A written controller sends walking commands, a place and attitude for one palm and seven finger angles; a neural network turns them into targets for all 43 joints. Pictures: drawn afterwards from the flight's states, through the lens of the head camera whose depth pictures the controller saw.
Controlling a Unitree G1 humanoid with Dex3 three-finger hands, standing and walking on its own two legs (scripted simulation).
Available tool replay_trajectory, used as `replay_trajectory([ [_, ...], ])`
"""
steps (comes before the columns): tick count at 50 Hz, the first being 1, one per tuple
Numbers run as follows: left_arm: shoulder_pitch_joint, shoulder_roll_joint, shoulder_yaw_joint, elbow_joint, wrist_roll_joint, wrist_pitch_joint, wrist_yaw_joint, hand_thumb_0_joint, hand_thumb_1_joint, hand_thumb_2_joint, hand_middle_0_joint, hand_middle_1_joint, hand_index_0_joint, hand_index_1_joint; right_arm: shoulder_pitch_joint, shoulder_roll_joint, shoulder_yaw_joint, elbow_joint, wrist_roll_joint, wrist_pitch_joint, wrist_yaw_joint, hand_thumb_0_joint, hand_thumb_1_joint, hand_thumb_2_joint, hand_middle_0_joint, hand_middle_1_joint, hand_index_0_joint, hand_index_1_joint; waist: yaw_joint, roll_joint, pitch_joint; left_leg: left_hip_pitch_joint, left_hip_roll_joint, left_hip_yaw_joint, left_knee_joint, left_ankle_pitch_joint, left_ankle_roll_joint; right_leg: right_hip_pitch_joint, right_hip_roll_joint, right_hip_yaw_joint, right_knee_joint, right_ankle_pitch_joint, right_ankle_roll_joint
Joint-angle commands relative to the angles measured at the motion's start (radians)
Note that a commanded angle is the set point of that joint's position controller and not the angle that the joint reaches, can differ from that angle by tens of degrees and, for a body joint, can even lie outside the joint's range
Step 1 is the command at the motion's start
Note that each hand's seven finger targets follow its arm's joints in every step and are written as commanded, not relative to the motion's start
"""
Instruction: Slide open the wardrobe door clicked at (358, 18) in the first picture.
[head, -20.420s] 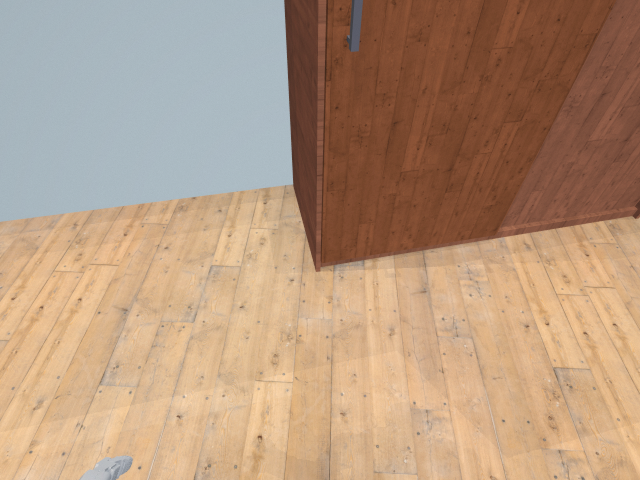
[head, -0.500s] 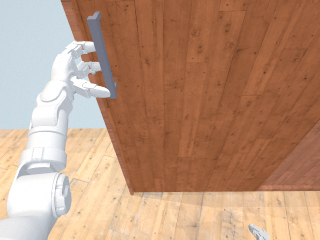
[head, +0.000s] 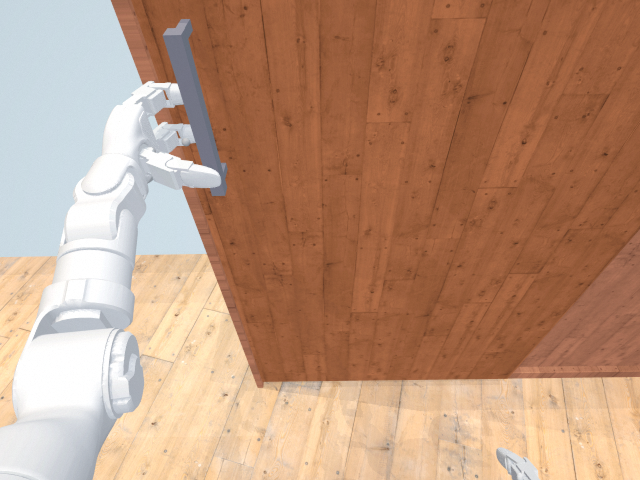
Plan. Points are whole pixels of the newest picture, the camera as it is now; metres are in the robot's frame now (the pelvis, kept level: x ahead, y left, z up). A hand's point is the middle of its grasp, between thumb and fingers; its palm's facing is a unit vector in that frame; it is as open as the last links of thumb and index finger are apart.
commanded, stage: slide the fingers in behind the handle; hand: left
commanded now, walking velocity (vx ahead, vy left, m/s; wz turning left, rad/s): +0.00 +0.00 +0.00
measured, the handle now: (203, 117) +0.49 +0.16 +0.22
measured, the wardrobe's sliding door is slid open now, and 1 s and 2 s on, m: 0.00 0.00 0.00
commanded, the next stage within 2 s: grip the handle and tug to test in 1.70 s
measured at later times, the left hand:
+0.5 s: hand (186, 149) +0.43 +0.17 +0.21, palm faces +0.03 -1.00 -0.01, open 14.0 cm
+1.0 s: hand (206, 148) +0.43 +0.15 +0.21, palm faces +0.04 -1.00 +0.00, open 14.1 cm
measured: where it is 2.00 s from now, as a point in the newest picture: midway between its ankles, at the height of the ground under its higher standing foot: outside the picture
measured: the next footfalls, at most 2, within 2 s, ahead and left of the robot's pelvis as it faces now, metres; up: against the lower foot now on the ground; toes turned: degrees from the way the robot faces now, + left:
none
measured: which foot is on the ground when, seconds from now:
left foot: down 0.00-1.00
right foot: down 0.00-1.00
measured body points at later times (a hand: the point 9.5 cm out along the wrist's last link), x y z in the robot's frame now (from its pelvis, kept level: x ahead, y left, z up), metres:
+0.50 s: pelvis -0.01 +0.00 +0.00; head +0.00 -0.01 +0.45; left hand +0.42 +0.22 +0.22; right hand +0.14 -0.24 -0.10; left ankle -0.03 +0.12 -0.74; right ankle +0.01 -0.11 -0.74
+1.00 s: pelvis +0.00 +0.00 +0.00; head +0.00 -0.01 +0.45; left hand +0.42 +0.20 +0.21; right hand +0.14 -0.24 -0.11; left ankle -0.03 +0.12 -0.74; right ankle +0.01 -0.11 -0.74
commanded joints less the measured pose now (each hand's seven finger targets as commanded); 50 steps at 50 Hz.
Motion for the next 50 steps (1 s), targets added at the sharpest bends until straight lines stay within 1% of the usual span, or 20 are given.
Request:
replay_trajectory([
  [1, -0.518, 0.208, 0.027, -0.281, -0.025, -0.105, 0.011, 0.0, -0.5, 0.3, -0.3, -1.2, -0.3, -1.2, -0.03, -0.117, -0.045, -0.133, -0.002, -0.053, 0.0, 0.0, -0.9, -0.9, 0.2, 0.3, 0.2, 0.3, -0.002, -0.012, -0.365, 0.088, -0.022, -0.017, -0.026, 0.308, 0.039, 0.195, 0.009, 0.039, -0.001, 0.316, -0.017],
  [4, -0.442, 0.248, 0.065, -0.256, -0.029, -0.104, 0.011, 0.0, -0.5, 0.3, -0.3, -1.2, -0.3, -1.2, -0.033, -0.127, -0.048, -0.134, -0.001, -0.049, 0.0, 0.0, -0.9, -0.9, 0.2, 0.3, 0.2, 0.3, 0.012, -0.067, -0.342, 0.066, -0.016, -0.014, -0.034, 0.29, 0.042, 0.209, 0.008, 0.037, -0.007, 0.297, -0.014],
  [6, -0.438, 0.265, 0.084, -0.287, -0.025, -0.098, 0.011, 0.0, -0.5, 0.3, -0.3, -1.2, -0.3, -1.2, -0.04, -0.125, -0.047, -0.137, 0.0, -0.05, 0.002, 0.0, -0.9, -0.9, 0.2, 0.3, 0.2, 0.3, 0.022, -0.047, -0.347, 0.062, -0.017, -0.01, -0.04, 0.292, 0.041, 0.221, 0.007, 0.04, -0.004, 0.308, -0.016],
  [8, -0.394, 0.231, 0.066, -0.292, -0.025, -0.079, 0.009, 0.0, -0.5, 0.3, -0.3, -1.2, -0.3, -1.2, -0.052, -0.12, -0.045, -0.146, 0.002, -0.049, 0.005, 0.0, -0.9, -0.9, 0.2, 0.3, 0.2, 0.3, 0.028, -0.038, -0.329, 0.057, -0.016, -0.007, -0.045, 0.283, 0.04, 0.212, 0.008, 0.039, -0.007, 0.295, -0.017],
  [11, -0.362, 0.239, 0.075, -0.33, -0.026, -0.062, 0.009, 0.0, -0.5, 0.3, -0.3, -1.2, -0.3, -1.2, -0.065, -0.122, -0.046, -0.153, 0.005, -0.046, 0.005, 0.0, -0.9, -0.9, 0.2, 0.3, 0.2, 0.3, 0.033, -0.04, -0.311, 0.058, -0.014, -0.003, -0.05, 0.277, 0.041, 0.214, 0.007, 0.039, -0.012, 0.283, -0.017],
  [13, -0.386, 0.2, 0.039, -0.352, -0.033, -0.047, 0.005, 0.0, -0.5, 0.3, -0.3, -1.2, -0.3, -1.2, -0.074, -0.119, -0.044, -0.155, 0.008, -0.046, 0.003, 0.0, -0.9, -0.9, 0.2, 0.3, 0.2, 0.3, 0.017, -0.055, -0.294, 0.059, -0.014, -0.004, -0.051, 0.252, 0.042, 0.194, 0.008, 0.038, -0.021, 0.258, -0.014],
  [15, -0.434, 0.165, 0.001, -0.38, -0.038, -0.042, 0.007, 0.0, -0.5, 0.3, -0.3, -1.2, -0.3, -1.2, -0.083, -0.117, -0.043, -0.156, 0.009, -0.049, 0.0, 0.0, -0.9, -0.9, 0.2, 0.3, 0.2, 0.3, 0.004, -0.023, -0.269, 0.073, -0.012, -0.013, -0.054, 0.227, 0.042, 0.16, 0.008, 0.037, -0.031, 0.213, -0.014],
  [17, -0.447, 0.171, 0.008, -0.384, -0.035, -0.034, 0.015, 0.0, -0.5, 0.3, -0.3, -1.2, -0.3, -1.2, -0.084, -0.115, -0.041, -0.15, 0.007, -0.052, -0.004, 0.0, -0.9, -0.9, 0.2, 0.3, 0.2, 0.3, 0.005, -0.008, -0.275, 0.083, -0.015, -0.018, -0.052, 0.223, 0.04, 0.148, 0.011, 0.037, -0.031, 0.197, -0.017],
  [20, -0.495, 0.177, 0.007, -0.381, -0.039, -0.034, 0.031, 0.0, -0.5, 0.3, -0.3, -1.2, -0.3, -1.2, -0.083, -0.116, -0.038, -0.137, 0.004, -0.056, -0.009, 0.0, -0.9, -0.9, 0.2, 0.3, 0.2, 0.3, -0.008, -0.039, -0.287, 0.086, -0.016, -0.026, -0.05, 0.206, 0.041, 0.144, 0.009, 0.039, -0.039, 0.173, -0.012],
  [24, -0.484, 0.137, -0.017, -0.37, -0.028, -0.042, 0.048, 0.0, -0.5, 0.3, -0.3, -1.2, -0.3, -1.2, -0.084, -0.109, -0.037, -0.131, -0.001, -0.061, -0.005, 0.0, -0.9, -0.9, 0.2, 0.3, 0.2, 0.3, 0.0, -0.007, -0.317, 0.111, -0.017, -0.029, -0.044, 0.251, 0.033, 0.149, 0.01, 0.032, -0.024, 0.206, -0.018],
  [29, -0.392, 0.128, 0.002, -0.342, -0.024, -0.028, 0.058, 0.0, -0.5, 0.3, -0.3, -1.2, -0.3, -1.2, -0.09, -0.107, -0.038, -0.138, -0.002, -0.05, 0.005, 0.0, -0.9, -0.9, 0.2, 0.3, 0.2, 0.3, 0.028, -0.042, -0.333, 0.095, -0.015, -0.023, -0.046, 0.299, 0.028, 0.189, 0.008, 0.028, -0.008, 0.262, -0.021],
  [30, -0.412, 0.101, -0.022, -0.352, -0.028, -0.025, 0.059, 0.0, -0.5, 0.3, -0.3, -1.2, -0.3, -1.2, -0.097, -0.103, -0.034, -0.139, -0.001, -0.049, 0.007, 0.0, -0.9, -0.9, 0.2, 0.3, 0.2, 0.3, 0.019, -0.038, -0.316, 0.09, -0.014, -0.019, -0.046, 0.298, 0.03, 0.182, 0.006, 0.03, -0.012, 0.273, -0.018],
  [34, -0.372, 0.142, 0.027, -0.38, -0.022, -0.012, 0.077, 0.0, -0.5, 0.3, -0.3, -1.2, -0.3, -1.2, -0.105, -0.105, -0.038, -0.148, -0.004, -0.037, 0.01, 0.0, -0.9, -0.9, 0.2, 0.3, 0.2, 0.3, 0.04, -0.083, -0.321, 0.081, -0.013, -0.015, -0.046, 0.315, 0.032, 0.214, 0.006, 0.031, -0.008, 0.294, -0.017],
  [38, -0.431, 0.062, -0.041, -0.449, -0.015, -0.008, 0.091, 0.0, -0.5, 0.3, -0.3, -1.2, -0.3, -1.2, -0.115, -0.091, -0.036, -0.15, -0.004, -0.035, 0.011, 0.0, -0.9, -0.9, 0.2, 0.3, 0.2, 0.3, 0.018, -0.051, -0.302, 0.103, -0.012, -0.011, -0.046, 0.311, 0.032, 0.185, 0.009, 0.031, -0.012, 0.291, -0.016],
  [40, -0.428, 0.1, -0.012, -0.476, -0.014, -0.013, 0.1, 0.0, -0.5, 0.3, -0.3, -1.2, -0.3, -1.2, -0.118, -0.094, -0.039, -0.148, -0.007, -0.033, 0.008, 0.0, -0.9, -0.9, 0.2, 0.3, 0.2, 0.3, 0.024, -0.047, -0.324, 0.115, -0.011, -0.012, -0.045, 0.323, 0.033, 0.2, 0.009, 0.033, -0.014, 0.294, -0.016],
  [42, -0.427, 0.088, -0.018, -0.482, -0.013, -0.006, 0.102, 0.0, -0.5, 0.3, -0.3, -1.2, -0.3, -1.2, -0.121, -0.089, -0.038, -0.145, -0.007, -0.032, 0.004, 0.0, -0.9, -0.9, 0.2, 0.3, 0.2, 0.3, 0.025, -0.039, -0.33, 0.118, -0.013, -0.008, -0.043, 0.322, 0.032, 0.204, 0.01, 0.033, -0.013, 0.299, -0.017],
  [43, -0.436, 0.056, -0.046, -0.485, -0.013, -0.002, 0.101, 0.0, -0.5, 0.3, -0.3, -1.2, -0.3, -1.2, -0.119, -0.087, -0.036, -0.145, -0.007, -0.034, 0.006, 0.0, -0.9, -0.9, 0.2, 0.3, 0.2, 0.3, 0.021, -0.031, -0.33, 0.122, -0.015, -0.01, -0.043, 0.332, 0.03, 0.202, 0.01, 0.032, -0.011, 0.308, -0.018],
  [46, -0.406, 0.068, -0.028, -0.489, -0.016, 0.003, 0.106, 0.0, -0.5, 0.3, -0.3, -1.2, -0.3, -1.2, -0.124, -0.087, -0.039, -0.142, -0.008, -0.036, 0.004, 0.0, -0.9, -0.9, 0.2, 0.3, 0.2, 0.3, 0.031, -0.032, -0.348, 0.129, -0.015, -0.01, -0.042, 0.341, 0.029, 0.218, 0.01, 0.031, -0.01, 0.317, -0.019],
  [49, -0.408, 0.053, -0.043, -0.458, -0.019, 0.016, 0.104, 0.0, -0.5, 0.3, -0.3, -1.2, -0.3, -1.2, -0.126, -0.093, -0.036, -0.139, -0.007, -0.032, 0.002, 0.0, -0.9, -0.9, 0.2, 0.3, 0.2, 0.3, 0.023, -0.07, -0.313, 0.114, -0.015, -0.011, -0.049, 0.319, 0.032, 0.212, 0.009, 0.028, -0.021, 0.297, -0.016],
  [50, -0.42, 0.044, -0.052, -0.479, -0.021, 0.015, 0.104, 0.0, -0.5, 0.3, -0.3, -1.2, -0.3, -1.2, -0.129, -0.089, -0.037, -0.138, -0.006, -0.033, 0.002, 0.0, -0.9, -0.9, 0.2, 0.3, 0.2, 0.3, 0.02, -0.045, -0.316, 0.121, -0.014, -0.009, -0.048, 0.321, 0.031, 0.205, 0.009, 0.029, -0.021, 0.299, -0.016],
])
